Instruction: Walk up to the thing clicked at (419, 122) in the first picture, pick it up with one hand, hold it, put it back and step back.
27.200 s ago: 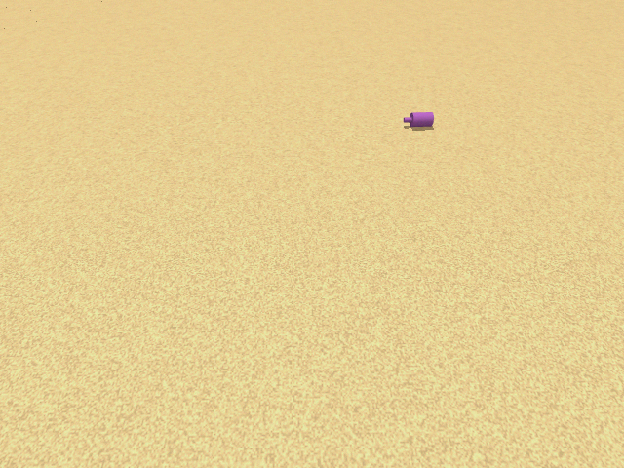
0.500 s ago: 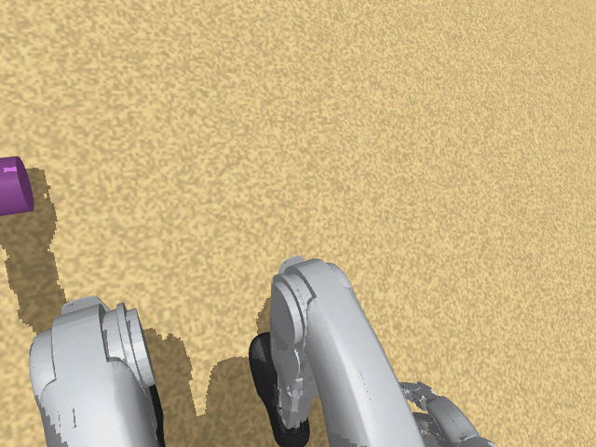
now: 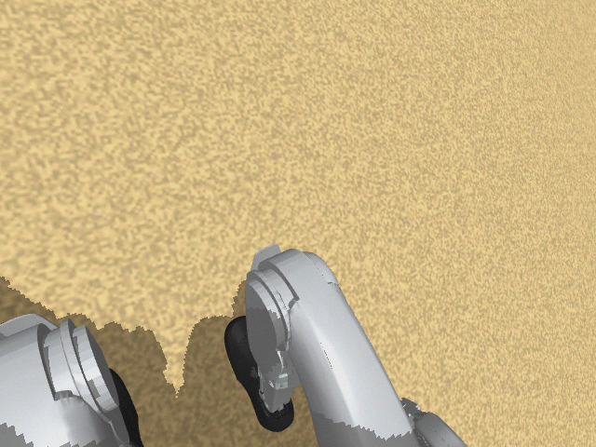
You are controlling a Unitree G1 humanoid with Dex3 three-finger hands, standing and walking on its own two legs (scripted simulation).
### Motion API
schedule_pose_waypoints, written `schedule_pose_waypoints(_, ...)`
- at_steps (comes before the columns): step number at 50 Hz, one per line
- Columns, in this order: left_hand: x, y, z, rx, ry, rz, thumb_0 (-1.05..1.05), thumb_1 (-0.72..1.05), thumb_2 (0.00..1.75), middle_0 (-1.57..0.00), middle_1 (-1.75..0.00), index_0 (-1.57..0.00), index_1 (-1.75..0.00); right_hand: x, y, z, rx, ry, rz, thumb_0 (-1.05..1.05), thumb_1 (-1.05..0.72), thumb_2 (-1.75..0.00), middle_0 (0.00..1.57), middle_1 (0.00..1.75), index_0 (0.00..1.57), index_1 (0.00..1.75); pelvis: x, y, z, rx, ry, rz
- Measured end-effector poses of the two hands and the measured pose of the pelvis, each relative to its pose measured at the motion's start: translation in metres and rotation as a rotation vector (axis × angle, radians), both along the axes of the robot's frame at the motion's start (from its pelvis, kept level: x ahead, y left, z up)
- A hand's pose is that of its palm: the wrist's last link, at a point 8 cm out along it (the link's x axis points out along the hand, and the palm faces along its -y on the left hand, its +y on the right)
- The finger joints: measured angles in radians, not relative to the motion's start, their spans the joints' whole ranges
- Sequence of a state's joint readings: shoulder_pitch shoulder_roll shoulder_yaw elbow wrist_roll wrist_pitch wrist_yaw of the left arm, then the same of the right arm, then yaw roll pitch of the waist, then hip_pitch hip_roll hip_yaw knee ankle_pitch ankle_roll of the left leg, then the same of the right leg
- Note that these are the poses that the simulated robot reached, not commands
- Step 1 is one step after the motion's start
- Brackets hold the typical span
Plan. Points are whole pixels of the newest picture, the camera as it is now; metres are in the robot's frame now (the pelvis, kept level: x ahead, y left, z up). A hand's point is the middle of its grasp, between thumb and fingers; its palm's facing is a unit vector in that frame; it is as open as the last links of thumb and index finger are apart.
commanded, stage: rest palm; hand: left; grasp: from above
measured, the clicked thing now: out of the picture +0.46 +0.39 -0.27
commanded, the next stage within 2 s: close in 0.94 s
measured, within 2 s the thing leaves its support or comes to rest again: neither
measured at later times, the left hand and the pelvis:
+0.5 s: hand out of the picture +0.45 +0.36 -0.24, palm faces -0.45 -0.13 -0.88, open 13.8 cm; pelvis +0.00 +0.00 +0.00, yaw -1 degrees
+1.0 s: hand out of the picture +0.45 +0.36 -0.25, palm faces -0.46 -0.14 -0.88, open 13.4 cm; pelvis +0.00 +0.00 +0.00, yaw -2 degrees
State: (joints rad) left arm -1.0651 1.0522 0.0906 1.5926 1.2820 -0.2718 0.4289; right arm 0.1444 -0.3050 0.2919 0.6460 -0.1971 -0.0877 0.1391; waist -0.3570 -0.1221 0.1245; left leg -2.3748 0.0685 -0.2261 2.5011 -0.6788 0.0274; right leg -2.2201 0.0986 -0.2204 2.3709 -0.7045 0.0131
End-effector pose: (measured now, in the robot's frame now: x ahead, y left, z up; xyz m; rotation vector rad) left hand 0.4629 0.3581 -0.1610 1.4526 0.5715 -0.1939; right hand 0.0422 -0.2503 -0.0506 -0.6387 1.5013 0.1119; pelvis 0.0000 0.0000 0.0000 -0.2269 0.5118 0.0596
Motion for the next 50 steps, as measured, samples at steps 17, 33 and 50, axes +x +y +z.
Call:
schedule_pose_waypoints(17, -0.012, 0.01, -0.013, -0.014, 0.001, 0.0, 0.0, -0.48, 0.98, -0.12, -0.95, -0.11, -0.96, 0.042, 0.005, 0.005, 0.01, -0.084, 0.12, 0.0, -0.91, -0.9, 0.2, 0.3, 0.21, 0.3, -0.001, 0.003, -0.001, -0.02, -0.024, -0.001)
schedule_pose_waypoints(33, -0.008, 0.002, -0.02, -0.008, -0.007, 0.003, 0.0, -0.46, 0.97, -0.12, -0.99, -0.12, -1.0, 0.028, 0.009, 0.004, 0.031, -0.057, 0.113, 0.0, -0.91, -0.9, 0.2, 0.3, 0.21, 0.3, -0.001, 0.003, -0.003, -0.026, -0.034, -0.01)
schedule_pose_waypoints(50, -0.006, 0.001, -0.027, -0.003, 0.002, 0.011, 0.01, -0.42, 0.98, -0.14, -1.01, -0.14, -1.01, 0.021, 0.007, 0.006, 0.031, -0.046, 0.123, 0.0, -0.91, -0.9, 0.2, 0.3, 0.21, 0.3, -0.002, 0.003, -0.005, -0.027, -0.046, -0.017)
